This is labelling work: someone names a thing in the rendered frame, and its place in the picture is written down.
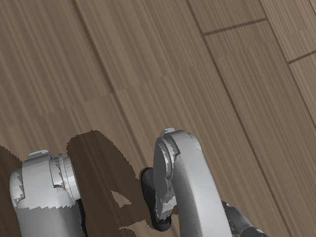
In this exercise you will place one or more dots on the right robot foot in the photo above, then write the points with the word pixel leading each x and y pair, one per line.
pixel 149 194

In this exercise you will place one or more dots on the right robot hand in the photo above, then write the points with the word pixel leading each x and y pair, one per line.
pixel 237 221

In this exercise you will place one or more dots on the right robot arm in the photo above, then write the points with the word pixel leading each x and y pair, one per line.
pixel 253 232

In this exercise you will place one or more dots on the left robot foot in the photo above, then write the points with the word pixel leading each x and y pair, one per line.
pixel 82 213

